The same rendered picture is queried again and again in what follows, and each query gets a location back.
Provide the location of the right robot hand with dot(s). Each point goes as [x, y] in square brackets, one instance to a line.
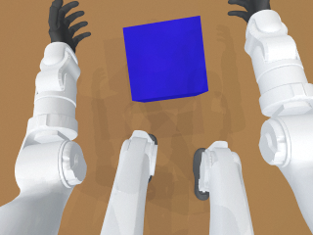
[251, 6]

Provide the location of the left robot shin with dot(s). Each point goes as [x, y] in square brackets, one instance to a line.
[136, 133]

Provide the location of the robot right upper arm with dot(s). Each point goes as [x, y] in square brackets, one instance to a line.
[287, 142]

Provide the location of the robot left upper arm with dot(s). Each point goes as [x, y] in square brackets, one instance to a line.
[46, 174]

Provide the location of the left robot forearm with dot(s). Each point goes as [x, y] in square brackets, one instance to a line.
[55, 98]

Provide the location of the right robot forearm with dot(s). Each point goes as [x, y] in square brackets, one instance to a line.
[278, 70]

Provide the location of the carton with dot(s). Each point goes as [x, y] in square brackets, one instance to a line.
[165, 60]

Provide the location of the left robot hand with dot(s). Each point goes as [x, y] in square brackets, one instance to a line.
[59, 30]

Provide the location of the robot left foot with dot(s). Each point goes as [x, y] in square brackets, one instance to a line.
[155, 140]

